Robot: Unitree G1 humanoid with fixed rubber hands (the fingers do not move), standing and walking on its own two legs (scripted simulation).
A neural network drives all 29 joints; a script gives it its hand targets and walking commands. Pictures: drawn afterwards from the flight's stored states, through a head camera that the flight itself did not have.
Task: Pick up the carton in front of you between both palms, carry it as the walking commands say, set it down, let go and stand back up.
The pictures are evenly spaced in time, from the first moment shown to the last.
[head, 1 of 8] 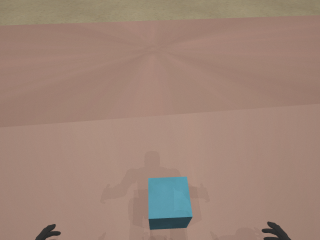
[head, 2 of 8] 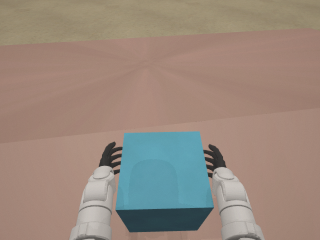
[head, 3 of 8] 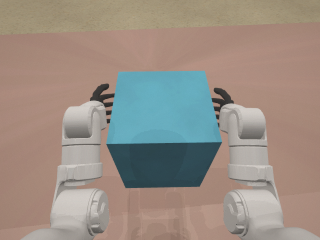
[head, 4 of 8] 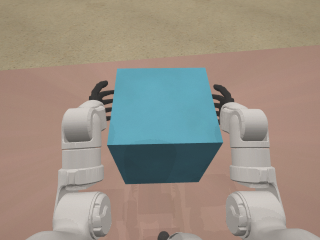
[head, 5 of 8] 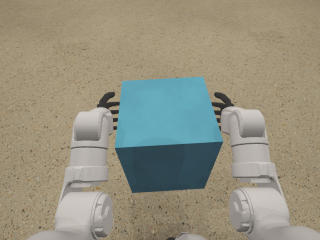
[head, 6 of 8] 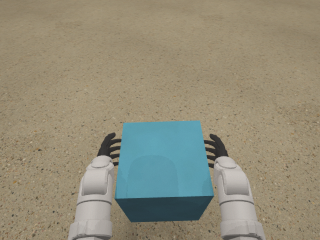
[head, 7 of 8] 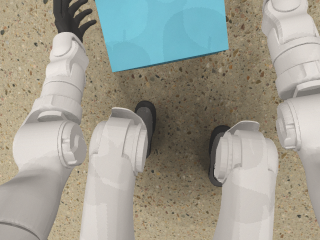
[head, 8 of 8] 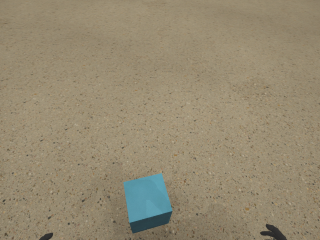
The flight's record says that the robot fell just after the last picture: no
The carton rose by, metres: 0.70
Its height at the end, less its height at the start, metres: -0.50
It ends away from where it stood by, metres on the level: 5.35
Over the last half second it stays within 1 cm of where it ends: yes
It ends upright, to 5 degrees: yes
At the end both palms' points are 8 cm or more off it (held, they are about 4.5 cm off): yes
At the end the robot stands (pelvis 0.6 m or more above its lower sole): yes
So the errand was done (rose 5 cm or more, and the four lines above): yes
